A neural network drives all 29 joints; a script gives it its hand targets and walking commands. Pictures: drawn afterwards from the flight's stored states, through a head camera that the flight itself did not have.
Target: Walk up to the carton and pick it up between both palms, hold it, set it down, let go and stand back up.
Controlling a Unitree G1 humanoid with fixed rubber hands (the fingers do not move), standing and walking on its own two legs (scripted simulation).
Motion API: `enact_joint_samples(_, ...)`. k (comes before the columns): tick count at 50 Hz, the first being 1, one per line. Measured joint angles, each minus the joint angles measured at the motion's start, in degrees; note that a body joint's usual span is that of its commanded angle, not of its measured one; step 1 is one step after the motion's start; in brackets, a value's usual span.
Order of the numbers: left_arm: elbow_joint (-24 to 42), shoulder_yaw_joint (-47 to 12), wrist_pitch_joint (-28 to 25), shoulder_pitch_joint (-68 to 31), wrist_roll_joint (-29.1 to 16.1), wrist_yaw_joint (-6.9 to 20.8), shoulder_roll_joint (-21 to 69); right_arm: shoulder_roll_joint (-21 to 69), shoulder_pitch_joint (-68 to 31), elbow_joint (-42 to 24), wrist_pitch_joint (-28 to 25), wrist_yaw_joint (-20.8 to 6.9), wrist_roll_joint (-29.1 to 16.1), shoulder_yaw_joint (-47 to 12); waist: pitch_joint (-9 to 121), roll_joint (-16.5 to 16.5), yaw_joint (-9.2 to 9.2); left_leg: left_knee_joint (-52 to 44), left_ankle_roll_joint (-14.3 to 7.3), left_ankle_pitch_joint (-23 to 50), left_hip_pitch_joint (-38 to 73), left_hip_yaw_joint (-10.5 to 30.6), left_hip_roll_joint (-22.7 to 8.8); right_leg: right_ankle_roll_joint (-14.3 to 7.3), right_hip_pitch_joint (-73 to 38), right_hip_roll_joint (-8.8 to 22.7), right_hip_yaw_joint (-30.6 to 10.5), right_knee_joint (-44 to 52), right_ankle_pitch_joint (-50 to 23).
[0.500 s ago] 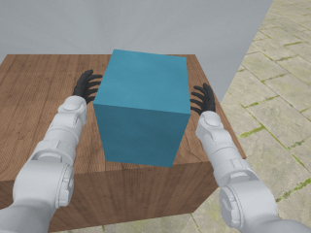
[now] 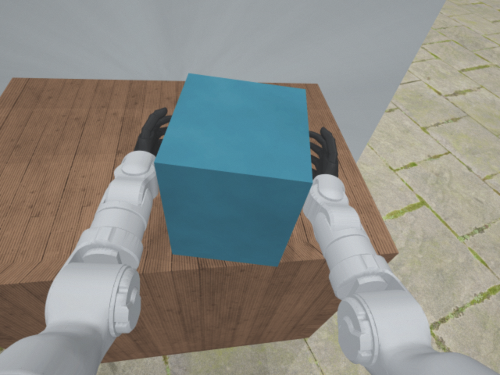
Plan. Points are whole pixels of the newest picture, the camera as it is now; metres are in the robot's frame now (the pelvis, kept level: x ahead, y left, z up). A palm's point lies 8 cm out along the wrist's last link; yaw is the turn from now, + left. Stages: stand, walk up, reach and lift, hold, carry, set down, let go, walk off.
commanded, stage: reach and lift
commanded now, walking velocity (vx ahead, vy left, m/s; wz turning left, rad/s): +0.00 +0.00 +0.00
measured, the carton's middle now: (235, 175) +0.43 +0.00 +0.07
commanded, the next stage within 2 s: none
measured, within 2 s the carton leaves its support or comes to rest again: leaves its support in 1.58 s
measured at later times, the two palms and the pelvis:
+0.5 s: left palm (146, 157) +0.42 +0.15 +0.11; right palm (323, 181) +0.38 -0.14 +0.11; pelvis +0.02 +0.01 +0.01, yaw +0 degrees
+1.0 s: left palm (146, 156) +0.43 +0.15 +0.11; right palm (322, 183) +0.38 -0.14 +0.10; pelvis +0.03 +0.00 +0.01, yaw +1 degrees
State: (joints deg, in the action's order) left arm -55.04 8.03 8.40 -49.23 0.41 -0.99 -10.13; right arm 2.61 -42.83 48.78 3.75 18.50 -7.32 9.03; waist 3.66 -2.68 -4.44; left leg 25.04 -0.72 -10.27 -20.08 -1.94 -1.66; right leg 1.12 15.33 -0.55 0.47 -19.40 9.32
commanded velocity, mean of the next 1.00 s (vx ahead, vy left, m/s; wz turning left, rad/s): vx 0.00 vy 0.00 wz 0.00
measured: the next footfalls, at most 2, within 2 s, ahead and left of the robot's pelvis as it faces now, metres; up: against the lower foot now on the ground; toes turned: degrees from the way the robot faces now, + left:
none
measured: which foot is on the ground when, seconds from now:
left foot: down 0.00-1.00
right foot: down 0.00-1.00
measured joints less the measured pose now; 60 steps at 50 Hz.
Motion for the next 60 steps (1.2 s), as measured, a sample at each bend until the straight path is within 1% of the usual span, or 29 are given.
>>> enact_joint_samples(3,0.2,1.4,-0.4,0.1,1.7,0.4,0.5,0.7,-0.2,0.4,-0.9,-0.9,2.1,1.8,-0.6,-0.3,-0.01,-0.7,-0.1,0.3,0.9,-0.1,0.2,0.1,-0.8,0.2,-0.1,0.5,-0.2)
enact_joint_samples(6,0.4,3.6,-1.1,0.2,4.4,1.0,1.3,1.7,-0.3,0.9,-2.2,-2.2,5.4,4.6,-1.6,-0.7,-0.07,-1.6,-0.1,0.6,2.5,-0.2,0.4,0.2,-2.2,0.4,-0.1,1.1,-0.3)
enact_joint_samples(9,1.1,7.3,-2.1,0.6,8.9,2.4,2.7,3.6,-0.2,1.0,-4.3,-4.5,10.8,8.9,-3.3,-1.1,-0.15,-3.1,-0.2,1.0,5.0,-0.3,0.7,0.3,-4.6,0.7,-0.2,2.2,-0.5)
enact_joint_samples(12,2.2,12.6,-3.1,1.3,15.2,4.7,5.0,6.7,1.4,-1.3,-6.1,-7.0,18.5,15.5,-4.7,-1.4,0.15,-4.8,-0.2,1.3,8.2,-0.3,1.0,0.5,-7.9,0.9,-0.2,4.0,-0.8)
enact_joint_samples(14,3.4,15.1,-3.7,2.4,18.1,6.0,6.6,8.4,3.3,-3.5,-7.1,-8.3,21.3,18.0,-5.2,-1.4,0.57,-5.7,-0.2,1.2,10.4,-0.4,1.1,0.5,-10.2,1.0,-0.3,5.2,-1.0)
enact_joint_samples(16,4.9,16.5,-4.0,3.8,19.6,6.9,7.9,9.3,5.2,-5.2,-7.9,-9.0,22.3,18.8,-5.9,-1.4,0.91,-6.2,-0.3,0.9,12.6,-0.6,1.2,0.6,-12.3,1.2,-0.4,5.8,-0.8)
enact_joint_samples(22,10.0,17.7,-2.3,6.7,21.1,8.4,10.1,9.8,8.3,-7.4,-9.3,-9.5,22.2,17.6,-7.7,-1.6,1.54,-6.9,-0.4,0.1,16.9,-1.0,1.5,0.7,-16.4,1.4,-0.8,6.3,0.1)
enact_joint_samples(28,14.0,17.1,0.2,7.9,21.6,9.1,10.8,9.5,9.8,-8.6,-10.4,-9.0,20.9,15.3,-8.9,-1.7,1.66,-7.3,-0.3,-0.1,18.0,-0.9,1.5,0.7,-17.6,1.4,-0.7,6.7,0.3)
enact_joint_samples(35,17.0,16.2,2.4,8.7,21.8,9.9,10.9,9.1,11.1,-9.3,-11.8,-8.1,19.3,12.9,-9.4,-1.6,1.43,-7.5,-0.2,-0.2,18.1,-0.5,1.5,0.6,-17.9,1.4,-0.2,7.0,0.4)
enact_joint_samples(47,19.6,15.6,4.0,9.6,21.8,10.9,10.9,8.6,12.2,-9.6,-13.3,-6.8,17.4,10.1,-9.9,-1.6,1.0,-7.6,-0.1,-0.3,18.3,0.1,1.5,0.5,-18.3,1.3,0.5,7.3,0.6)
enact_joint_samples(60,19.8,15.5,4.2,9.2,22.1,10.9,11.0,8.1,12.0,-9.0,-14.1,-6.5,16.5,9.6,-9.9,-2.0,0.94,-7.6,-0.1,0.0,17.6,0.3,1.5,0.4,-18.0,1.3,0.8,7.6,0.3)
